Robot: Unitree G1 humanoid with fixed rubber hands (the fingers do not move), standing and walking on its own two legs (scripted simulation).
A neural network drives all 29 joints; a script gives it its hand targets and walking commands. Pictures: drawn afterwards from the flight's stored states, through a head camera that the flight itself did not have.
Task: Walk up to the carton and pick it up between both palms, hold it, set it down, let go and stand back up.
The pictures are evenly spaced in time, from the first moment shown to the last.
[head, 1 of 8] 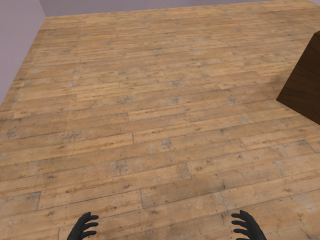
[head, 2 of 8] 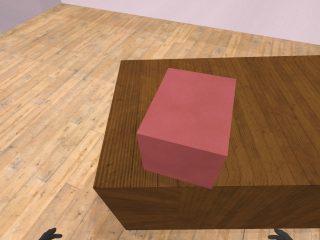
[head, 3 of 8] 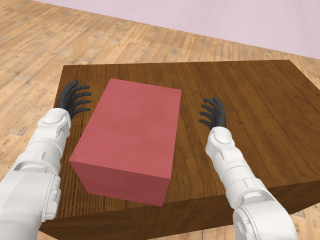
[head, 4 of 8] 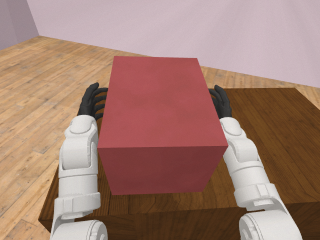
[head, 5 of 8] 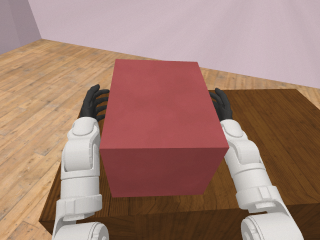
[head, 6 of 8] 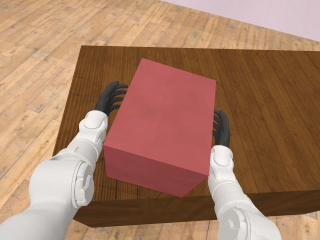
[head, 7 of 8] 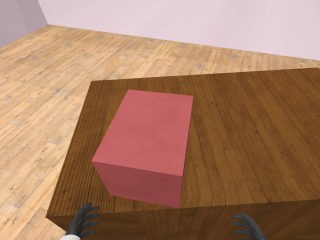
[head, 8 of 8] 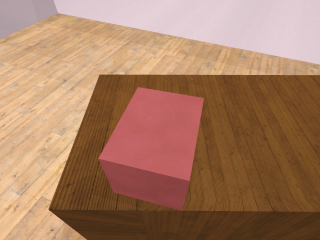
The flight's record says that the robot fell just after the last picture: no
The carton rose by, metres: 0.18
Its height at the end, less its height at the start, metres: +0.00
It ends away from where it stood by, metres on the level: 0.02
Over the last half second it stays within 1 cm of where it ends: yes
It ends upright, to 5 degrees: yes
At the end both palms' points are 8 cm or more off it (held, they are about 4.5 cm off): yes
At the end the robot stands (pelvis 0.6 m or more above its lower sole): yes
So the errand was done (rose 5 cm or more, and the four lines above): yes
